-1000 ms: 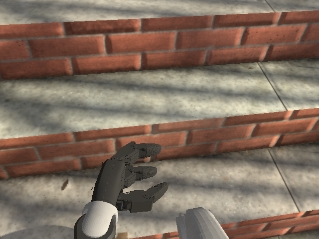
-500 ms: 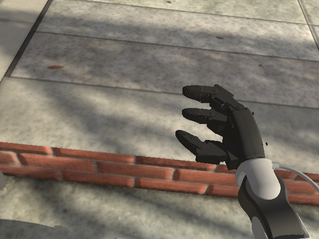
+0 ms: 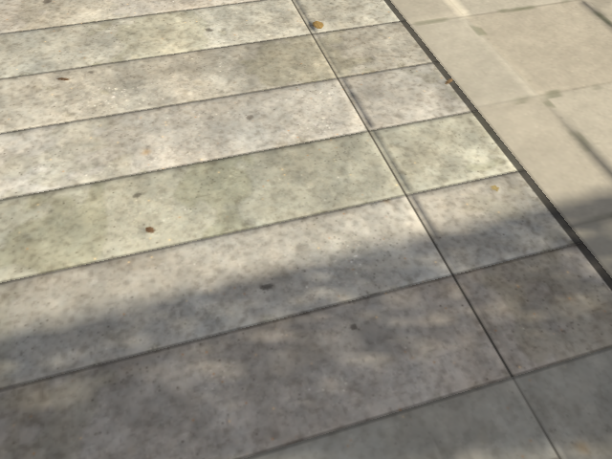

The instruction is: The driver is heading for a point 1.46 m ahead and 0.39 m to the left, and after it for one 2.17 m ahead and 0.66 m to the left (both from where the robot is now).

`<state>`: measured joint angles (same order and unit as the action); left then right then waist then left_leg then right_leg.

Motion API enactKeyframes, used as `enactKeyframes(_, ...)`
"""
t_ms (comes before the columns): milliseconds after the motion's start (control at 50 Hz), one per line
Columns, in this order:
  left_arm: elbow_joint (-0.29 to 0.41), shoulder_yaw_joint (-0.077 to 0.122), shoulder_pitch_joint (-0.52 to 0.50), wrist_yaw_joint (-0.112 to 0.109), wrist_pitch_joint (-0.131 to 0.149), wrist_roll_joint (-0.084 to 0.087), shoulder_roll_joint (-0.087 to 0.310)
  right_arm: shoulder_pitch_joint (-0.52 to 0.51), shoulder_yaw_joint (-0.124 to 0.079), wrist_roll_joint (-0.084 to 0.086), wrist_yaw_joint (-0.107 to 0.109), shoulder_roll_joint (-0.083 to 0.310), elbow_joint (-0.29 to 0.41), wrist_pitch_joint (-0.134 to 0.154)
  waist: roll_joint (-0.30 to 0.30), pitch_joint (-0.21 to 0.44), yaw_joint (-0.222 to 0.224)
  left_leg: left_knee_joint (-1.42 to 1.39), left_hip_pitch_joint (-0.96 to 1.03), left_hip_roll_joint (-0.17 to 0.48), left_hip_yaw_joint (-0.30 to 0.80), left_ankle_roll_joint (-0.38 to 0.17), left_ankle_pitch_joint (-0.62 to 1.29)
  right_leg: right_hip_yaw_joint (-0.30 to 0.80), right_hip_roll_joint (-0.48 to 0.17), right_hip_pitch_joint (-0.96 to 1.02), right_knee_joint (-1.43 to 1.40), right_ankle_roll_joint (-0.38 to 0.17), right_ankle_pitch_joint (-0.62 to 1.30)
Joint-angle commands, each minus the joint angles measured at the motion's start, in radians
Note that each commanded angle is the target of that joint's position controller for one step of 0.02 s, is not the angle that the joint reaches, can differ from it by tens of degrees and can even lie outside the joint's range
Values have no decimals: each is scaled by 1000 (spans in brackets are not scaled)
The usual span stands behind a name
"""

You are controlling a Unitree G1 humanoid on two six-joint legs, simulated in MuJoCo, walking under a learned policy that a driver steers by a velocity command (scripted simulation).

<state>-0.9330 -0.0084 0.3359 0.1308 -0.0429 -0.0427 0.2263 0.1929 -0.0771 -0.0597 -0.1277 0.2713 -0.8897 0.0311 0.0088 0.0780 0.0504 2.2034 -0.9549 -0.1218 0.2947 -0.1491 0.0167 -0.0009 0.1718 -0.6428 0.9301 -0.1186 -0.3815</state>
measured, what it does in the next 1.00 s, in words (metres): climbs, turning left: left foot 0.19 m higher, then right foot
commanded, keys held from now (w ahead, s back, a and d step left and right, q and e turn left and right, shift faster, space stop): q+shift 0.64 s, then e+shift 0.36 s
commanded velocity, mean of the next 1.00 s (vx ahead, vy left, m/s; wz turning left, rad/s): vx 0.08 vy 0.00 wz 0.39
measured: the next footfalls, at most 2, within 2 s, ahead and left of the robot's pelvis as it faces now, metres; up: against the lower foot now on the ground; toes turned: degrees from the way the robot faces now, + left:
left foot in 0.30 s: +0.27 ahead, +0.17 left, +0.19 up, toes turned +6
right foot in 0.82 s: +0.42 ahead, +0.01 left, +0.19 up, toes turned +31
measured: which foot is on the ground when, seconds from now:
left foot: up 0.00-0.28, down 0.30-0.82, up 0.84-1.00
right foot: down 0.00-0.38, up 0.40-0.80, down 0.82-1.00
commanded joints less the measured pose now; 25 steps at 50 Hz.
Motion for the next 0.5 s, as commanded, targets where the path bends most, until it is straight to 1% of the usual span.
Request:
enactKeyframes(20, -64, 10, -96, -79, 127, 66, -83, 58, 80, -11, 149, -223, 166, 24, 4, 28, -192, 164, -223, 23, -137, 12, -294, 159, -272, 264, -514, -47, 301)
enactKeyframes(40, -46, -66, -292, -34, 126, -61, -184, 134, 101, 24, 83, -163, 123, -9, -34, -17, -303, 244, -385, 33, -144, -78, -365, 12, -203, 123, -567, -32, 323)
enactKeyframes(60, 8, -33, -321, -39, 138, -70, -95, 108, 84, 45, 61, -80, 147, -1, -43, -57, -265, 204, -282, 53, -217, -49, -399, -19, -211, -3, -635, -20, 161)
enactKeyframes(80, 48, -34, -327, -41, 147, -94, -22, -11, 87, 52, 50, -40, 212, -1, 34, -18, -262, -63, -143, 103, -273, -12, -225, -70, -199, -134, -683, -1, 101)
enactKeyframes(100, 73, -21, -252, -46, 151, -97, 50, -87, 93, 76, 40, -38, 270, -1, -20, 24, -220, -197, 1, 115, -311, 22, -133, -125, -187, -174, -752, -16, 174)
enactKeyframes(120, 100, -7, -254, -43, 146, -81, 118, -170, 95, 77, 38, -5, 285, -4, -25, 28, -190, -324, 132, 119, -344, 68, -153, -116, -234, -195, -850, -66, 307)
enactKeyframes(140, 79, 0, -158, -38, 132, -63, 157, -207, 94, 57, 37, 9, 284, -27, -59, 22, -146, -379, 32, 124, -362, 92, -212, -79, -311, -28, -877, -95, 316)
enactKeyframes(160, 61, 6, -60, -28, 131, -52, 190, -199, 96, 41, 41, 16, 272, -46, -125, -17, -124, -444, -139, 126, -339, 105, -335, -56, -395, 219, -875, -103, 375)
enactKeyframes(180, 70, 13, -14, -24, 144, -38, 198, -148, 103, 19, 38, -10, 243, -61, -149, -9, -112, -485, -203, 134, -380, 111, -382, -76, -443, 398, -825, -114, 531)
enactKeyframes(200, 63, 28, 50, -28, 151, -41, 221, -163, 115, 18, 33, -25, 259, -70, -147, 1, -73, -571, -260, 140, -361, 99, -437, -81, -492, 558, -779, -126, 673)
enactKeyframes(220, 54, 45, 108, -45, 157, -46, 235, -202, 132, 19, 27, -58, 279, -75, -147, 26, -22, -602, -327, 132, -367, 91, -468, -91, -526, 705, -728, -135, 755)
enactKeyframes(240, 72, 56, 98, -51, 162, -46, 240, -208, 142, 27, 17, -71, 292, -66, -164, 16, -14, -668, -324, 127, -386, 69, -539, -88, -558, 766, -702, -146, 916)
enactKeyframes(260, 95, 71, 78, -60, 164, -34, 247, -193, 147, 34, 15, -87, 294, -53, -164, 34, -15, -773, -258, 108, -394, 53, -552, -100, -562, 799, -675, -149, 1076)
enactKeyframes(280, 118, 83, 70, -68, 169, -18, 252, -162, 151, 43, 11, -95, 284, -39, -165, 52, -18, -859, -193, 76, -381, 37, -512, -105, -559, 830, -643, -154, 1247)
enactKeyframes(300, 130, 92, 64, -72, 170, -15, 267, -127, 147, 50, 11, -79, 271, -22, -172, 75, -26, -905, -131, 48, -344, 2, -474, -131, -546, 840, -577, -149, 1391)
enactKeyframes(320, 168, 97, 91, -86, 167, -27, 242, -112, 140, 62, 24, -28, 255, -7, -73, 184, 2, -902, -41, 49, -236, -59, -191, -193, -449, 818, -461, -92, 1413)
enactKeyframes(340, 186, 114, 54, -91, 152, -41, 260, -34, 128, 61, 37, -7, 234, -5, -48, 249, -44, -1002, 153, 46, -120, -85, -242, -177, -410, 659, -420, -78, 1358)
enactKeyframes(360, 246, 125, -65, -91, 135, -40, 266, 32, 105, 59, 53, 57, 220, -1, 12, 261, -93, -1140, 316, 38, -10, -99, -342, -163, -349, 494, -348, -67, 1225)
enactKeyframes(380, 302, 136, -179, -89, 115, -35, 272, 87, 80, 40, 68, 134, 227, -2, 145, 262, -139, -1374, 483, 100, 256, -163, -464, -144, -216, 252, -195, -7, 803)
enactKeyframes(400, 354, 134, -349, -87, 90, -24, 237, 278, 53, 1, 77, 190, 194, 5, 324, 329, -272, -1666, 632, 205, 626, -227, -441, 25, -90, 36, 401, 74, 68)
enactKeyframes(420, 356, 97, -334, -69, 80, -1, 139, 312, 39, 14, 75, 235, 167, 21, 341, 291, -239, -1706, 584, 214, 739, -187, -454, 284, -26, -100, 758, 67, 141)
enactKeyframes(440, 347, 75, -357, -82, 99, 17, 88, 252, 39, 26, 71, 188, 141, 39, 192, 157, -200, -1656, 564, 173, 596, -102, -571, 335, -32, -242, 802, 67, 151)
enactKeyframes(460, 327, 54, -331, -105, 123, 7, 78, 166, 48, 56, 72, 129, 135, 67, 113, 64, -139, -1584, 498, 145, 483, -114, -513, 273, -60, -275, 809, 79, 147)
enactKeyframes(480, 404, 5, -362, -97, 121, -3, -13, 122, 46, 63, 124, 83, 178, 25, 81, 28, -93, -1618, 512, 67, 460, -104, -210, 95, -26, -246, 964, 81, 30)
enactKeyframes(500, 406, -6, -296, -86, 129, 6, -19, 86, 62, 48, 136, 26, 199, 16, 26, 44, -31, -1597, 521, 62, 399, -88, -109, 125, -41, -254, 1034, 83, 19)
Keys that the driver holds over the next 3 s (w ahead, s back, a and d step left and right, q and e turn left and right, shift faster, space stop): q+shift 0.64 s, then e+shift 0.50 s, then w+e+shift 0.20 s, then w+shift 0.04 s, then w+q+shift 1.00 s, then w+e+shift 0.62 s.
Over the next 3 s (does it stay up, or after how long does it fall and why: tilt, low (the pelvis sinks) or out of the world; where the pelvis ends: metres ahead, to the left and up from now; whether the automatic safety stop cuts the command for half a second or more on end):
stays up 1.47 0.45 0.23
